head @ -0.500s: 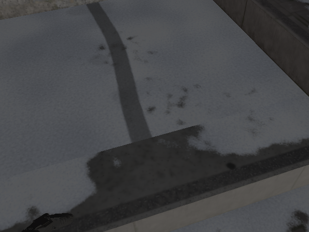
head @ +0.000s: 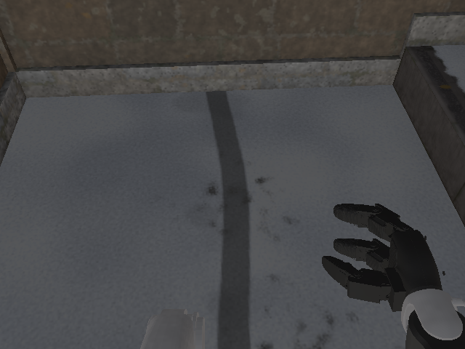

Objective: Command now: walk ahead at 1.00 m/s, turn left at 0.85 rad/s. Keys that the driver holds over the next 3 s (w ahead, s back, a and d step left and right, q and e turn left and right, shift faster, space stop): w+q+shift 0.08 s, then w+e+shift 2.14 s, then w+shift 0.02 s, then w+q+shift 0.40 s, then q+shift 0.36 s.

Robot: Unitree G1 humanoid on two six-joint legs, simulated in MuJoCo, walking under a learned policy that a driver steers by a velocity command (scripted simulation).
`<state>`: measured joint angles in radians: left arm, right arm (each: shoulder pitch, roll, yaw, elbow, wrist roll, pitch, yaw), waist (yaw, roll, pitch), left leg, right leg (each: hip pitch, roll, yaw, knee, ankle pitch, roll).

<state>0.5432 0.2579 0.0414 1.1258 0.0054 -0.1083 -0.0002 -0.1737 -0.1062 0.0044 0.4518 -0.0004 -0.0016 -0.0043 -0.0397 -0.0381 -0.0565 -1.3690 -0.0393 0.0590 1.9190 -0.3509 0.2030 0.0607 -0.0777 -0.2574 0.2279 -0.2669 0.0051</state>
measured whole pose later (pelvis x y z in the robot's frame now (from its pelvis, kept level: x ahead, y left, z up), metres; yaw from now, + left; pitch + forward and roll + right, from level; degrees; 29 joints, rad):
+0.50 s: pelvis +0.49 +0.01 +0.15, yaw +0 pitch +4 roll +0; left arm 0.10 0.26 0.01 0.63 0.00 -0.06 -0.05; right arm 0.47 -0.31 -0.06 0.86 -0.03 -0.13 -0.03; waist -0.05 -0.02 -0.04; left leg 0.26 -0.08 0.10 0.30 -0.33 0.05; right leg -0.62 0.05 -0.14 0.59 0.05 -0.15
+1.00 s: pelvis +0.87 -0.01 +0.16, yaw -29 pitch +1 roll +1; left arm 0.12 0.36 0.04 0.56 0.03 0.06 -0.06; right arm 0.27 -0.33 -0.03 0.74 -0.03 -0.06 -0.18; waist 0.05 -0.02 0.09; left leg -0.39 0.05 -0.03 0.47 -0.08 -0.08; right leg -0.69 0.12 0.15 1.73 -0.46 0.04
